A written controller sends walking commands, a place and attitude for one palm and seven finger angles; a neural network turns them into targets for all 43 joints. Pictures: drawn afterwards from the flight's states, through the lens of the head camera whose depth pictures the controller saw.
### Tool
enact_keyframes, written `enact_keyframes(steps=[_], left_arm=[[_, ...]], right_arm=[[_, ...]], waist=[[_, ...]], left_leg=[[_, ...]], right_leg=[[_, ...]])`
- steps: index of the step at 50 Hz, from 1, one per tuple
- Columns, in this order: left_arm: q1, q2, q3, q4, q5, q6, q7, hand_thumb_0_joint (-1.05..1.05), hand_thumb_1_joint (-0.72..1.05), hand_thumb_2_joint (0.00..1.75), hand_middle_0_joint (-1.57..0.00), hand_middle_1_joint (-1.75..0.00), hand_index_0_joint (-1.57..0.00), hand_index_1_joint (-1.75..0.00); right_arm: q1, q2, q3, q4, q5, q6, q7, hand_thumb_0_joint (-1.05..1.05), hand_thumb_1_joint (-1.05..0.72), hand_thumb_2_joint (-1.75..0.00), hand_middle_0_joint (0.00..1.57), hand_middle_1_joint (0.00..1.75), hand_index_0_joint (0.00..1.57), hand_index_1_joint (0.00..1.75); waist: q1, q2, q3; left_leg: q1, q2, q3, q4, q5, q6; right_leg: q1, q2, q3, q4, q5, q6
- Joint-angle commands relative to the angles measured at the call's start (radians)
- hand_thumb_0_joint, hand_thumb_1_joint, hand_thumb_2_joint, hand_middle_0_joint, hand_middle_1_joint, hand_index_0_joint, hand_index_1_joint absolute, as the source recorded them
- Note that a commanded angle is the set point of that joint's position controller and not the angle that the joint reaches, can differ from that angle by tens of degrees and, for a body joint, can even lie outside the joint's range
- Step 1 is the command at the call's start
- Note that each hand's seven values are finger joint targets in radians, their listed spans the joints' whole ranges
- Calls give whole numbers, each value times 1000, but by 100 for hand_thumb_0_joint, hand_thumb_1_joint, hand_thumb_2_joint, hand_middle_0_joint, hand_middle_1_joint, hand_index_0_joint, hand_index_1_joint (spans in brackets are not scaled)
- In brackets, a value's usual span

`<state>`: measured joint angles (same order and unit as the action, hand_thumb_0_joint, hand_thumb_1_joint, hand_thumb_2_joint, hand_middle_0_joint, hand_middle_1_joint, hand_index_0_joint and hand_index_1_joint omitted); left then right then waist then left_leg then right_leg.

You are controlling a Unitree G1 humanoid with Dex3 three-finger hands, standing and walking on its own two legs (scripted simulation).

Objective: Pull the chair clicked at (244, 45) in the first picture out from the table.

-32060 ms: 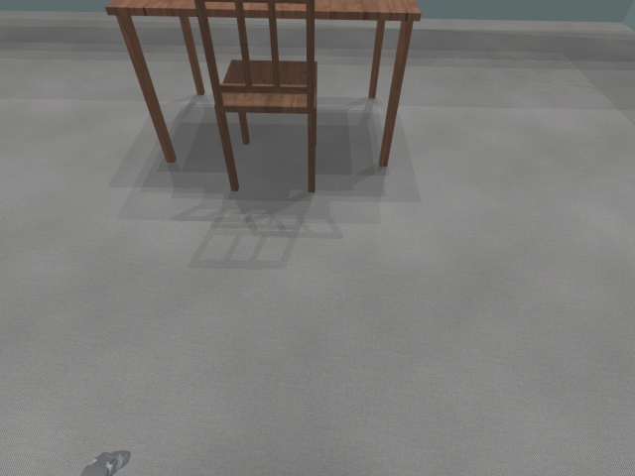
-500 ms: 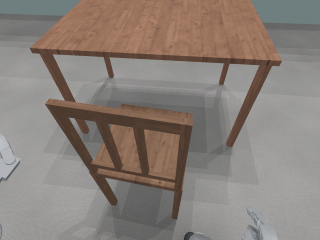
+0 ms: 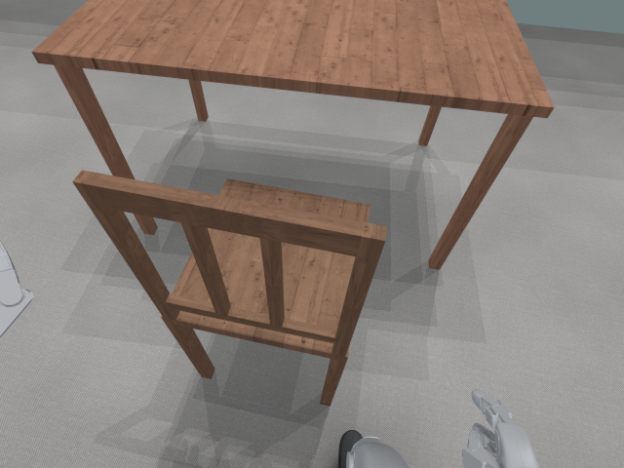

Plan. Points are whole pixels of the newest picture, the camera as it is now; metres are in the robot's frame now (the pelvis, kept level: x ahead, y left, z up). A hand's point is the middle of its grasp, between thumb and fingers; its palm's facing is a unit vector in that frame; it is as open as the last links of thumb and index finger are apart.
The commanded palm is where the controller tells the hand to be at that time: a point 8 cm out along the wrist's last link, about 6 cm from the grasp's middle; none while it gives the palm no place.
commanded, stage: step back with the hand held close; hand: left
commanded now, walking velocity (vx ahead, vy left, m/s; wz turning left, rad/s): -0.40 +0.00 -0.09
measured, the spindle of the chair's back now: (210, 272) +0.41 +0.18 -0.07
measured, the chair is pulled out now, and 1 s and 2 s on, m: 0.30 0.30 0.30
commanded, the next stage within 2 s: stop stepping back and stand still in 0.62 s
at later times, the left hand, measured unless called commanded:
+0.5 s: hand out of the picture +0.17 +0.27 +0.19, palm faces +0.31 -0.76 -0.57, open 7.4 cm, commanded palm +0.10 +0.31 +0.20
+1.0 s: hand out of the picture +0.04 +0.24 +0.19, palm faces +0.30 -0.81 -0.50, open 7.4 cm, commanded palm -0.01 +0.28 +0.20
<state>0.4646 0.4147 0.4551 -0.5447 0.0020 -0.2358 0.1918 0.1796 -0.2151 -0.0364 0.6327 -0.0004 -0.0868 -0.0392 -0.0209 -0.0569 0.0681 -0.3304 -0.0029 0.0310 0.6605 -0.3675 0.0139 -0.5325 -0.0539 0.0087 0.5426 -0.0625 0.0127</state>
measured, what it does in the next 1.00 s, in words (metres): walks backwards: right foot, then right foot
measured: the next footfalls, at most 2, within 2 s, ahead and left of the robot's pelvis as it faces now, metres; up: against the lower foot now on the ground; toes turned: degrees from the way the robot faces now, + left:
right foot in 0.08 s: +0.09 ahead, -0.13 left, +0.00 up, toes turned -1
right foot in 0.74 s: -0.19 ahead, -0.14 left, +0.00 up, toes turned -9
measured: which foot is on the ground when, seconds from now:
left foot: down 0.00-0.78, up 0.80-0.96, down 0.98-1.00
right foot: down 0.00-0.00, up 0.02-0.06, down 0.08-0.40, up 0.42-0.72, down 0.74-1.00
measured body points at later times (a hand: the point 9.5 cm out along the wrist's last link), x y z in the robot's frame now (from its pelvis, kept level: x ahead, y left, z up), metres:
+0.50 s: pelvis -0.05 +0.02 +0.01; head +0.00 +0.06 +0.46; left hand +0.15 +0.31 +0.22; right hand +0.11 -0.23 -0.06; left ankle -0.01 +0.13 -0.72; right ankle -0.06 -0.12 -0.66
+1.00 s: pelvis -0.18 +0.00 +0.01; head -0.19 +0.02 +0.46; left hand +0.02 +0.28 +0.21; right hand -0.11 -0.29 -0.07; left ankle -0.16 +0.10 -0.72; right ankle -0.22 -0.15 -0.72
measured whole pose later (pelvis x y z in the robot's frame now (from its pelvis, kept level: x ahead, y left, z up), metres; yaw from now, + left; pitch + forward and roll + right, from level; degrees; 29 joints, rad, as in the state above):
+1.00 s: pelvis -0.18 +0.00 +0.01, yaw -7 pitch +0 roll -1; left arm 0.61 0.48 0.46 -0.50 -0.04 -0.26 0.15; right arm 0.31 -0.25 -0.06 0.68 0.03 -0.12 -0.08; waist -0.04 -0.03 -0.03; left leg -0.29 0.01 0.05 0.55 -0.27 0.03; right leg -0.23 -0.07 -0.04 0.55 -0.32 0.06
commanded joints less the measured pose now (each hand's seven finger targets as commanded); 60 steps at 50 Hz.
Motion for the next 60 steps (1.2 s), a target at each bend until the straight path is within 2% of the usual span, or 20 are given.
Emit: enact_keyframes(steps=[1,4,7,12,14,17,19,20,22,27,34,37,38,39,41,46,50,53,57,60], left_arm=[[98,208,220,-268,7,-89,23,0,90,90,-20,-30,-20,-30],[91,203,220,-284,-15,-84,17,0,90,90,-20,-30,-20,-30],[63,171,163,-256,-26,-97,-2,0,90,90,-20,-30,-20,-30],[50,214,164,-210,-20,-91,4,0,90,90,-20,-30,-20,-30],[112,231,203,-215,-18,-85,2,0,90,90,-20,-30,-20,-30],[183,285,277,-238,-16,-83,4,0,90,90,-20,-30,-20,-30],[234,248,253,-294,-21,-103,-9,0,90,90,-20,-30,-20,-30],[225,242,253,-315,-25,-108,-13,0,90,90,-20,-30,-20,-30],[178,236,239,-312,-36,-114,-9,0,90,90,-20,-30,-20,-30],[66,167,124,-300,-51,-108,-15,0,90,90,-20,-30,-20,-30],[51,216,143,-228,-63,-97,-33,0,90,90,-20,-30,-20,-30],[183,299,219,-224,-74,-103,-49,0,90,90,-20,-30,-20,-30],[207,293,206,-216,-90,-93,-48,0,90,90,-20,-30,-20,-30],[162,276,167,-257,-85,-75,-42,0,90,90,-20,-30,-20,-30],[170,264,204,-242,-70,-47,-24,0,90,90,-20,-30,-20,-30],[108,218,143,-88,-49,-63,-6,0,90,90,-20,-30,-20,-30],[56,203,98,-137,-41,-71,-27,0,90,90,-20,-30,-20,-30],[24,193,83,-160,-24,-64,-32,0,90,90,-20,-30,-20,-30],[28,218,92,-178,-25,-67,-20,0,90,90,-20,-30,-20,-30],[21,207,96,-174,-32,-58,-16,0,90,90,-20,-30,-20,-30]], right_arm=[[-77,-116,-56,-174,2,-70,-19,0,-90,-90,20,30,20,30],[-65,-103,-78,-155,8,-100,-20,0,-90,-90,20,30,20,30],[-29,-103,-75,-94,-2,-110,-25,0,-90,-90,20,30,20,30],[-29,-108,-80,-87,-3,-94,-24,0,-90,-90,20,30,20,30],[-48,-81,-65,-117,-1,-66,-23,0,-90,-90,20,30,20,30],[-70,-82,-59,-135,5,-43,-24,0,-90,-90,20,30,20,30],[-94,-103,-61,-153,5,-53,-26,0,-90,-90,20,30,20,30],[-108,-86,-60,-163,1,-70,-26,0,-90,-90,20,30,20,30],[-94,-87,-65,-141,-24,-107,-30,0,-90,-90,20,30,20,30],[-22,-103,-73,-89,2,-137,-12,0,-90,-90,20,30,20,30],[-72,-123,-33,-100,-10,-153,-8,0,-90,-90,20,30,20,30],[-51,-96,-26,-131,4,-128,7,0,-90,-90,20,30,20,30],[-31,-66,-22,-150,13,-105,12,0,-90,-90,20,30,20,30],[-25,-88,-32,-161,27,-89,8,0,-90,-90,20,30,20,30],[-74,-65,-23,-161,37,-67,-1,0,-90,-90,20,30,20,30],[-44,-93,-18,-140,21,-81,-34,0,-90,-90,20,30,20,30],[-17,-145,-40,-160,38,-127,-44,0,-90,-90,20,30,20,30],[-34,-107,-24,-135,23,-140,-39,0,-90,-90,20,30,20,30],[-21,-115,-24,-115,24,-152,-28,0,-90,-90,20,30,20,30],[-7,-109,-35,-118,17,-123,-27,0,-90,-90,20,30,20,30]], waist=[[11,302,-208],[17,227,-185],[3,149,-187],[-5,-24,-304],[15,-99,-293],[24,-119,-309],[21,124,-301],[14,303,-303],[4,374,-230],[9,296,-206],[30,297,-201],[39,57,-227],[32,-109,-227],[20,-231,-212],[8,-167,-203],[-7,-4,-88],[19,131,-56],[10,357,-54],[19,99,-68],[-2,-33,-42]], left_leg=[[-321,288,-216,-306,37,136],[-237,290,-139,-200,275,101],[73,218,-57,-33,671,27],[39,63,0,92,284,-38],[-34,37,-12,63,-54,-26],[4,65,-25,-115,22,-10],[91,243,-175,-273,414,64],[60,358,-216,-315,547,110],[-74,435,-222,-345,511,172],[228,332,-58,-216,793,92],[49,301,-144,-275,207,76],[34,121,17,-62,-69,-9],[15,54,101,167,-118,-45],[-62,-7,29,365,-86,-50],[-104,39,-32,386,-41,-32],[103,20,24,-143,12,5],[102,180,-200,-354,184,95],[-24,220,-257,-450,-92,112],[-84,124,-126,-255,-104,69],[-18,28,-28,-83,-162,24]], right_leg=[[418,34,19,314,-14,6],[338,21,44,306,-128,-10],[226,-48,62,72,185,-54],[369,-222,243,-18,789,-140],[396,-252,258,-91,695,-142],[363,-207,202,-95,416,-109],[248,-30,50,113,173,-14],[197,25,-21,323,-195,8],[124,58,48,649,-467,2],[54,22,-21,360,-409,-8],[325,21,-56,-76,-271,-10],[313,-74,-25,-259,-171,-58],[244,-215,123,-324,-220,-118],[213,-306,284,-328,-126,-194],[257,-282,176,-239,52,-191],[173,-161,47,-217,-352,-84],[257,-14,-1,-5,-190,-15],[290,1,-57,119,-358,-6],[427,-22,18,-181,-248,-31],[225,-123,204,-322,-581,-116]])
